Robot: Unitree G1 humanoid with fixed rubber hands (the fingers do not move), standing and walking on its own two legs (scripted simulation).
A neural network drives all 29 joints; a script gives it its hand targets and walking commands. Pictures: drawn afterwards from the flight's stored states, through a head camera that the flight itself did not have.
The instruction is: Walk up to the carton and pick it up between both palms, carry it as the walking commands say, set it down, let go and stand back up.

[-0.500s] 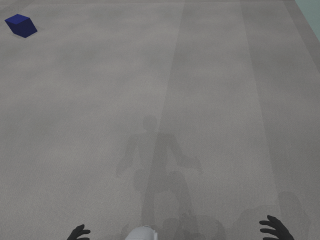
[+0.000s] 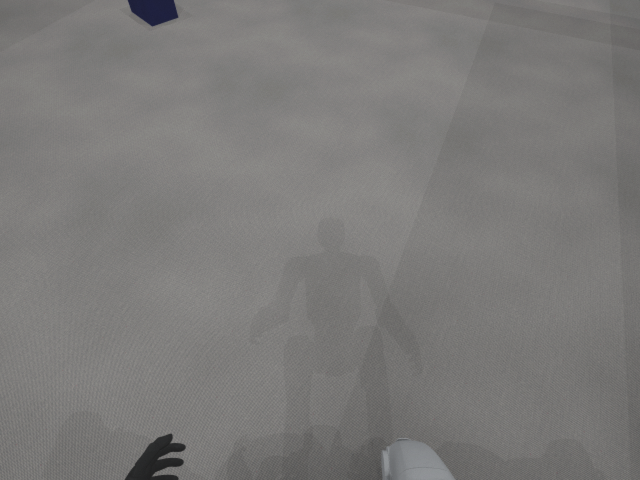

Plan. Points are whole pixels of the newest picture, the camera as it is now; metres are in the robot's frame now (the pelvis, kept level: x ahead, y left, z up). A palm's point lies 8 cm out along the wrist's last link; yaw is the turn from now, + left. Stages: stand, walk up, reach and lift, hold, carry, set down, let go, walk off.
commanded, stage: walk up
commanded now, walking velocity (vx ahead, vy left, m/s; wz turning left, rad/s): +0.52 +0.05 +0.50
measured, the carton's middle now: (150, 0) +2.99 +1.08 -0.68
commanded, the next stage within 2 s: none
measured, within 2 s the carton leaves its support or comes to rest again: neither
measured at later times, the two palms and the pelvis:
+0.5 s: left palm (102, 420) +0.21 +0.32 -0.11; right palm (445, 287) +0.42 -0.21 -0.13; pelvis +0.27 +0.03 -0.01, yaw +11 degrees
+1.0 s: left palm (105, 212) +0.59 +0.43 -0.11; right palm (379, 247) +0.50 -0.10 -0.11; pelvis +0.50 +0.17 +0.01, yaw +15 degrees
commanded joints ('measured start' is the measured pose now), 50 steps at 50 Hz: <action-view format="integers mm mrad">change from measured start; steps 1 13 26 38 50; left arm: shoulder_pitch -135 314 105 145 -193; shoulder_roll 81 335 151 27 -14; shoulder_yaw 26 107 69 36 34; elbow -108 66 125 76 3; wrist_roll -2 28 -3 -19 -17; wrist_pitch -7 -17 -47 -40 2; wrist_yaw -3 78 57 11 -20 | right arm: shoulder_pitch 67 202 -231 -68 85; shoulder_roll -196 -86 -27 -129 -89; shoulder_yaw -57 -24 -2 -64 -66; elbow -19 36 -61 45 123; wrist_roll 2 11 -8 -11 -4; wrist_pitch -30 -15 54 -28 -58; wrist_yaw -16 -10 86 -3 -18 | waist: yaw -30 112 14 -2 -34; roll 139 -239 -178 155 176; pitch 24 -352 70 -61 65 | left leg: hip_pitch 107 -534 -261 85 40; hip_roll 257 -53 145 335 281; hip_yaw -240 -32 121 -198 26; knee -176 861 320 -171 -255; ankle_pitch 447 -211 124 68 348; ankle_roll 134 -22 -107 66 79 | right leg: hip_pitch -153 851 195 -133 -12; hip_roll -7 -501 -245 -102 -41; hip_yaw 6 628 -46 20 -76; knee -109 -675 -896 127 -355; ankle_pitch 87 303 156 45 276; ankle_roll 15 -186 -134 -71 -15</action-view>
